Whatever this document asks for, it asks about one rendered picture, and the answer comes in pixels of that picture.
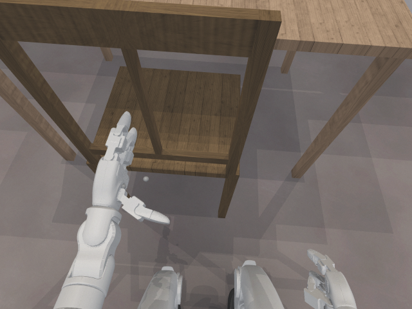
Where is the robot left forearm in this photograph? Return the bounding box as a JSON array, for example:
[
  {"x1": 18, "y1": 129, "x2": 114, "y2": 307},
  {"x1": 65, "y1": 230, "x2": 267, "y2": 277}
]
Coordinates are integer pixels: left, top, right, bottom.
[{"x1": 53, "y1": 206, "x2": 122, "y2": 309}]

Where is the right robot hand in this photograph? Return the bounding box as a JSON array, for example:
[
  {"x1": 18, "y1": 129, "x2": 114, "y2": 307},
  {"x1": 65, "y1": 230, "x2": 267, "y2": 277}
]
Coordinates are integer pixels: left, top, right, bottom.
[{"x1": 304, "y1": 248, "x2": 357, "y2": 309}]

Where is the table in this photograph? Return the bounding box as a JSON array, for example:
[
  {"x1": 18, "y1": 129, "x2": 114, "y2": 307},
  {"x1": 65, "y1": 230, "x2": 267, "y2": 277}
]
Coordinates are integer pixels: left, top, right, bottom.
[{"x1": 0, "y1": 0, "x2": 412, "y2": 178}]

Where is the left robot hand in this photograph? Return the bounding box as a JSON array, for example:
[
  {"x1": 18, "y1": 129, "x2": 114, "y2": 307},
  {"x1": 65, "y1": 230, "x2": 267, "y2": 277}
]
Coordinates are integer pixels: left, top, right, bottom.
[{"x1": 92, "y1": 111, "x2": 170, "y2": 224}]

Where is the left robot thigh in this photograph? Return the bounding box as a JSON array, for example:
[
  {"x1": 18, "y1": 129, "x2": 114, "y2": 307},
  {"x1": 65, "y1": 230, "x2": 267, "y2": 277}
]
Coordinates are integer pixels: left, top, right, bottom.
[{"x1": 137, "y1": 270, "x2": 182, "y2": 309}]

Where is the right robot shin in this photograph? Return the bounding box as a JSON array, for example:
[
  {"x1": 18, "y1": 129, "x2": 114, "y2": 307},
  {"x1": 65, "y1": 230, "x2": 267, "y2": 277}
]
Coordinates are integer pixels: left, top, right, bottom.
[{"x1": 234, "y1": 260, "x2": 256, "y2": 309}]

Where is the chair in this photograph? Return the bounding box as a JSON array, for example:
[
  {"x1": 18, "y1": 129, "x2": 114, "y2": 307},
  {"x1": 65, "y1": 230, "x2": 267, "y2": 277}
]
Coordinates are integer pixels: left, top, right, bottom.
[{"x1": 0, "y1": 0, "x2": 282, "y2": 218}]

